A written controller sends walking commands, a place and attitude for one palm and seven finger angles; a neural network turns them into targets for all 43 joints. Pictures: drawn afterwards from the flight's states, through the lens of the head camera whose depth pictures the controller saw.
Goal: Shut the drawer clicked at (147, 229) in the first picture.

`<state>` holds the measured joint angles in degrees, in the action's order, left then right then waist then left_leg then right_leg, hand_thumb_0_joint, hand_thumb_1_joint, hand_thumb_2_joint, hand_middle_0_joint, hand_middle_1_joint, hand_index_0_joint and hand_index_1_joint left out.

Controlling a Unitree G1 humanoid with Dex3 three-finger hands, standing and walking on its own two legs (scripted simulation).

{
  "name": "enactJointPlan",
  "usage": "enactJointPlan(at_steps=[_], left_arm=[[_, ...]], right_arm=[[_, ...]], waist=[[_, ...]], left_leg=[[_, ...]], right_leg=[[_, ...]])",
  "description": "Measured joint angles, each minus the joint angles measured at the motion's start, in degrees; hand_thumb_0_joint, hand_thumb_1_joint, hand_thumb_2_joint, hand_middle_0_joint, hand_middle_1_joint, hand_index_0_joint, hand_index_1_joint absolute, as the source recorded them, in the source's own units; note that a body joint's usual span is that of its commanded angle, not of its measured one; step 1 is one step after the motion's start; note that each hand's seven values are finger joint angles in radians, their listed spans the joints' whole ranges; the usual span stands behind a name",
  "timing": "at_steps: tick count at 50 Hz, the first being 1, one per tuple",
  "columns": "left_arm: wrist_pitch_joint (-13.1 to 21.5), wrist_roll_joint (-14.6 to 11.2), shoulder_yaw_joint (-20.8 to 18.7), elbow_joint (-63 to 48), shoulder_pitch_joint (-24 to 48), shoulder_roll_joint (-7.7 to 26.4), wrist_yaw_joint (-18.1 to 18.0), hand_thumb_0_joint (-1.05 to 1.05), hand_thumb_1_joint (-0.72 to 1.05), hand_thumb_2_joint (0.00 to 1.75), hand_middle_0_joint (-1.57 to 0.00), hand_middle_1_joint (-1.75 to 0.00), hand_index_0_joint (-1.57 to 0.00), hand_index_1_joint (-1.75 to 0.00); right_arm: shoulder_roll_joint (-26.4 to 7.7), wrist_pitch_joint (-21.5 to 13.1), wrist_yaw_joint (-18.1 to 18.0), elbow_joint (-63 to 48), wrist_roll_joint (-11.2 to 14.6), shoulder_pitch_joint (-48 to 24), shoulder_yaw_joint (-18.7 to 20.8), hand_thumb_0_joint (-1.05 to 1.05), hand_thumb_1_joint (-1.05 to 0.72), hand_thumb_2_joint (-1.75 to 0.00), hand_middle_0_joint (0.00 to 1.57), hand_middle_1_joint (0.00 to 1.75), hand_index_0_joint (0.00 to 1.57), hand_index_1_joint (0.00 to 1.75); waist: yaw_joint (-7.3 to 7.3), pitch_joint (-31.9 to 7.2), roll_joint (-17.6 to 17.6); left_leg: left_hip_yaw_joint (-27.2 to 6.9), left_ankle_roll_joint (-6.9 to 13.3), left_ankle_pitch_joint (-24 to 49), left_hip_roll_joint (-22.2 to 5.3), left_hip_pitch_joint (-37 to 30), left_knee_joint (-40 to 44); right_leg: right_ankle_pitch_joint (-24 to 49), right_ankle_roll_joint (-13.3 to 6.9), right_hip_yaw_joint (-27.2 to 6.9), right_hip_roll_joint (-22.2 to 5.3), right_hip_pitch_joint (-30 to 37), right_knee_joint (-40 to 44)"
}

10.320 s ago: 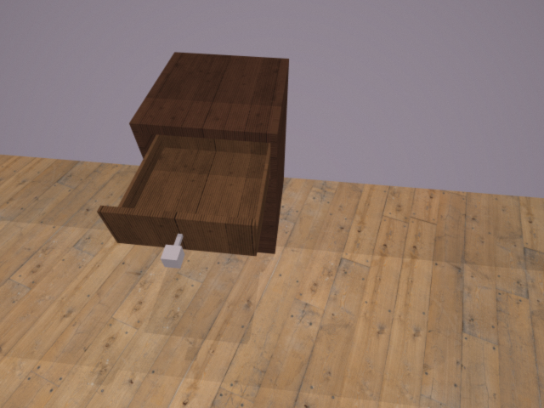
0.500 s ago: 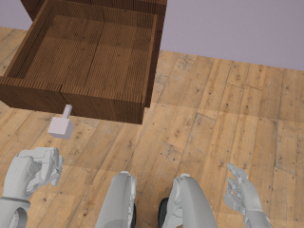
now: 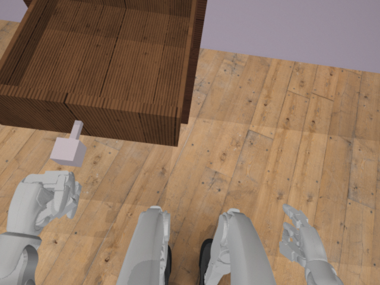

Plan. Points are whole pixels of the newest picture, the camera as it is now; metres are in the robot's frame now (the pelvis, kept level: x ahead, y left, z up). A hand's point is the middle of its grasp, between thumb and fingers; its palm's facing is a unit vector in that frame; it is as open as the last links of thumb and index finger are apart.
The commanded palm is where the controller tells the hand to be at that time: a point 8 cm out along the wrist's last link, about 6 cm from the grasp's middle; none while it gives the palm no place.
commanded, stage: bring the fist close to the handle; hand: left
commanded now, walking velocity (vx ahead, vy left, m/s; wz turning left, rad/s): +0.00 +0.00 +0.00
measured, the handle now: (72, 142) +0.36 +0.26 +0.01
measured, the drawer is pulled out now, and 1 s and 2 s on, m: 0.30 0.24 0.11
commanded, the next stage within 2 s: push the drawer shut in 0.12 s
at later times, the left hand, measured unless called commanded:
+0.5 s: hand (79, 188) +0.28 +0.23 +0.00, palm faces -0.04 -1.00 -0.07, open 3.2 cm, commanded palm +0.28 +0.27 +0.01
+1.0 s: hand (87, 158) +0.33 +0.23 +0.00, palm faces -0.03 -1.00 -0.07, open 3.2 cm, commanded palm +0.34 +0.26 +0.01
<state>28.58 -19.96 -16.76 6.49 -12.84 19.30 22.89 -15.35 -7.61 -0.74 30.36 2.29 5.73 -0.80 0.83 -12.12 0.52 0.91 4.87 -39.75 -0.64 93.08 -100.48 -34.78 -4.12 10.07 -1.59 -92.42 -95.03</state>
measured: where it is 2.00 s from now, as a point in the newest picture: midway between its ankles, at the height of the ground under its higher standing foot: (184, 282)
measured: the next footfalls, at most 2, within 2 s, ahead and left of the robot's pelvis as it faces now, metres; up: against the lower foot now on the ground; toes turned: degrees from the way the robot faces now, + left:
none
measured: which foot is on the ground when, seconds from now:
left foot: down 0.00-1.00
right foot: down 0.00-1.00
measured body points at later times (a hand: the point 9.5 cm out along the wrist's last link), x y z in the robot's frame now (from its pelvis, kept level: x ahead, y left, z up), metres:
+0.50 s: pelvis +0.00 -0.01 +0.00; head +0.17 +0.03 +0.41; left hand +0.28 +0.28 +0.01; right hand +0.22 -0.25 -0.10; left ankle +0.04 +0.08 -0.51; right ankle +0.07 -0.10 -0.51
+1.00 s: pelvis +0.00 +0.00 +0.00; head +0.16 +0.04 +0.42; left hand +0.33 +0.28 +0.01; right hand +0.18 -0.25 -0.10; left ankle +0.04 +0.08 -0.51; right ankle +0.07 -0.10 -0.51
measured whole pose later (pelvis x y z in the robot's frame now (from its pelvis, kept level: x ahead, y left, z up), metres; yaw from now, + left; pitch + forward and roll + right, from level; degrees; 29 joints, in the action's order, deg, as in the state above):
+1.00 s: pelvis +0.00 +0.00 +0.00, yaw +0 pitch +32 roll -6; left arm 26.2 -15.6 -16.1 20.4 7.1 21.6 19.6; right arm -17.2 -5.5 -1.6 31.6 1.7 8.0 -2.6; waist 2.3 -11.9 1.0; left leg 0.4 4.5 -38.7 -0.6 93.1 -99.3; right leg -33.7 -4.3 10.3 -1.3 -92.2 -93.6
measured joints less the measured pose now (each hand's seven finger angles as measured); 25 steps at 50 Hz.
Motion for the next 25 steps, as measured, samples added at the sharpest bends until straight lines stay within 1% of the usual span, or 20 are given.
enactJointPlan(at_steps=[6, 10, 14, 19, 25], left_arm=[[0.3, -0.1, 0.4, -0.2, 0.0, -0.2, -0.2, 0.02, 0.9, 0.9, -1.4, -1.6, -1.4, -1.6], [0.1, 0.4, 1.3, -0.9, -0.6, -0.6, -0.5, 0.02, 0.9, 0.9, -1.4, -1.6, -1.4, -1.6], [0.3, 0.9, 1.3, -0.2, -0.4, -0.7, -1.0, 0.01, 0.9, 0.9, -1.4, -1.59, -1.4, -1.6], [1.1, 1.4, 0.9, 2.0, 2.8, -0.1, -1.3, 0.02, 0.9, 0.9, -1.4, -1.59, -1.4, -1.6], [0.0, 1.2, 0.2, 3.4, 5.9, 0.8, -0.1, 0.0, 0.88, 0.92, -1.4, -1.59, -1.4, -1.6]], right_arm=[[-0.3, -0.2, 0.0, 0.1, -0.1, 0.1, 0.0, 0.01, -0.9, -0.9, 0.21, 0.3, 0.2, 0.3], [-0.2, 0.1, 0.1, -0.2, 0.0, 0.0, 0.3, 0.01, -0.9, -0.9, 0.21, 0.3, 0.2, 0.3], [-0.1, 0.5, -0.1, -0.5, 0.0, -0.1, 0.3, 0.01, -0.9, -0.9, 0.21, 0.3, 0.2, 0.3], [-0.6, 0.2, -0.4, -0.2, -0.2, -0.1, -0.2, 0.01, -0.9, -0.9, 0.21, 0.3, 0.2, 0.3], [-0.9, 0.6, -0.6, -0.1, -0.2, 0.0, -0.6, 0.01, -0.9, -0.9, 0.21, 0.3, 0.2, 0.3]], waist=[[-0.03, -0.2, 0.3], [0.01, -0.3, 0.3], [-0.13, -0.4, 0.0], [-0.32, -0.5, -0.1], [-0.19, -0.1, 0.0]], left_leg=[[-0.1, -0.1, -0.1, 0.1, -0.1, 0.1], [0.1, -0.1, -0.1, 0.2, -0.5, 0.4], [0.1, -0.3, -0.2, 0.1, -0.7, 0.5], [-0.4, -0.6, -0.3, 0.1, 0.0, -0.1], [-0.8, -0.8, -0.3, 0.0, 0.3, -0.5]], right_leg=[[-0.2, -0.1, 0.0, -0.1, 0.1, 0.0], [-0.3, -0.1, -0.2, 0.0, 0.4, 0.1], [-0.4, -0.2, -0.2, 0.1, 0.4, 0.1], [-0.6, -0.5, 0.3, 0.0, 0.0, -0.3], [-0.5, -0.7, 0.7, 0.2, -0.2, -0.4]])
